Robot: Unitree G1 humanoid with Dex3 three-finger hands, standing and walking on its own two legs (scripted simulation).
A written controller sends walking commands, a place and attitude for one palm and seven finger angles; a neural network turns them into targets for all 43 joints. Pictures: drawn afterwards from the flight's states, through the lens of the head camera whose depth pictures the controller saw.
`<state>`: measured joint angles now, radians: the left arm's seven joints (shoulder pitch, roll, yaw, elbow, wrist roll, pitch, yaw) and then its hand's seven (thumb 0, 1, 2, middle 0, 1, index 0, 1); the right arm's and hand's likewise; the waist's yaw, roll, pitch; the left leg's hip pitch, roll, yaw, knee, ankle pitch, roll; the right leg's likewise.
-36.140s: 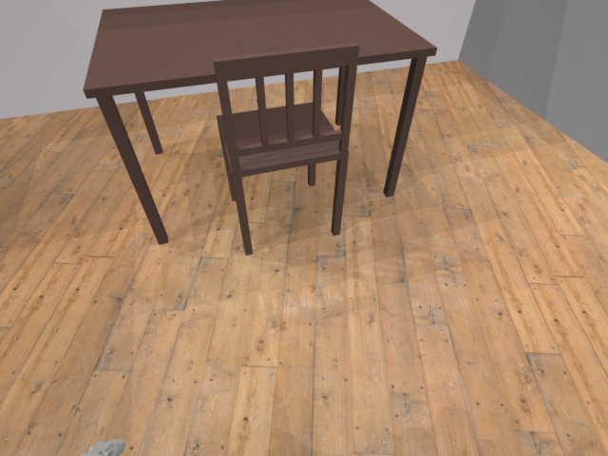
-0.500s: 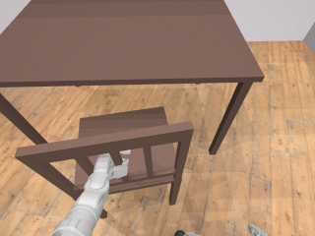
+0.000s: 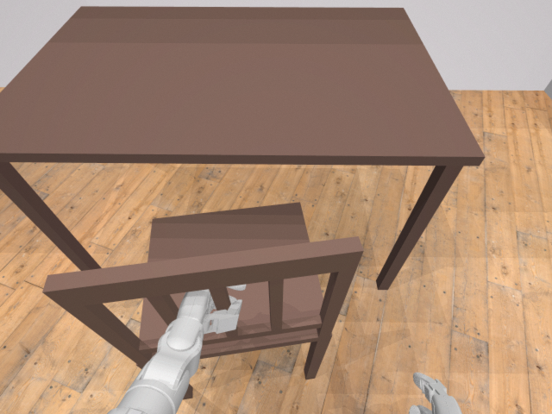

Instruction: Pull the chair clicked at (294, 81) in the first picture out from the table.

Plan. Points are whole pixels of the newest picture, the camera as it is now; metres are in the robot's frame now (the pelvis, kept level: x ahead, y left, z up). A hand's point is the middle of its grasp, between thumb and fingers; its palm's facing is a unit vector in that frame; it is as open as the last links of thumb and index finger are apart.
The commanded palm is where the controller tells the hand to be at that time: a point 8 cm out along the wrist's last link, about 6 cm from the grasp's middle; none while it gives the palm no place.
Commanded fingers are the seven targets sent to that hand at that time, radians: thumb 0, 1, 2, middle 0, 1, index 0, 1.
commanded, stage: open the thumb and straighten the fingers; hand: left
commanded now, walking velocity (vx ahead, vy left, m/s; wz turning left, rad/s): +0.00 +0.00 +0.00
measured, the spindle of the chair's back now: (225, 310) +0.30 +0.11 -0.11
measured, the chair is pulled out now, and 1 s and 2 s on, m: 0.18 0.18 0.18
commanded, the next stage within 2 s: draw the fingers out of the gap in 0.84 s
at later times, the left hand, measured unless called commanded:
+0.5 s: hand (225, 310) +0.29 +0.10 -0.07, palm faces -0.15 -0.97 -0.17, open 12.3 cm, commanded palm +0.27 +0.15 -0.05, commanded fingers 0.00 -0.55 0.20 -0.22 -0.65 -0.22 -0.65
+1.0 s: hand (232, 307) +0.30 +0.09 -0.07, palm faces -0.13 -0.98 -0.16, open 17.4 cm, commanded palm +0.26 +0.15 -0.06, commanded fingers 0.00 -0.55 0.20 0.00 0.00 0.00 0.00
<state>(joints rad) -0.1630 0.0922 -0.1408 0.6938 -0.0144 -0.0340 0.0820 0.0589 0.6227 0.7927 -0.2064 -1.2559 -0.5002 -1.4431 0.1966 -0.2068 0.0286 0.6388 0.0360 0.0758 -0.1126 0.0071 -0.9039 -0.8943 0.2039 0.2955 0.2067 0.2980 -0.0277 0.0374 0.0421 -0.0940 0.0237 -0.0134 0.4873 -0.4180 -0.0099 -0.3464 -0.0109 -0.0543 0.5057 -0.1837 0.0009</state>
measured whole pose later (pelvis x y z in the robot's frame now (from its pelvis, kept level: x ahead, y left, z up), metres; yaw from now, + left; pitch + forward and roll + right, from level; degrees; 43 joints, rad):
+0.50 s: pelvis -0.03 +0.01 -0.03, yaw +0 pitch +10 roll +1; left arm -0.21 0.13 -0.06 0.57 0.00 0.12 0.03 0.00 -0.29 0.32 -0.36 -1.18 -0.42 -1.22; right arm 0.27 -0.25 -0.01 0.62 0.03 -0.01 0.00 0.01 -0.91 -0.89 0.20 0.30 0.20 0.30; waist -0.07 0.03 -0.11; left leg -0.45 -0.02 0.01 0.78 -0.50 0.01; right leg -0.69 -0.05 -0.02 0.75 -0.23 0.01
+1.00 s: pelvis -0.05 -0.01 -0.04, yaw +0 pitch +12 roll +2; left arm -0.30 0.15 0.00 0.60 -0.02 0.13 0.00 -0.02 -0.53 0.20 -0.02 -0.04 -0.02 -0.04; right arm 0.27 -0.26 0.00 0.61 0.04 -0.07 -0.03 0.01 -0.90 -0.89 0.20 0.30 0.20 0.30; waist -0.08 0.02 -0.10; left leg -0.56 -0.02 0.01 0.86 -0.51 -0.01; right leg -0.81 -0.05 -0.02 0.83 -0.23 -0.01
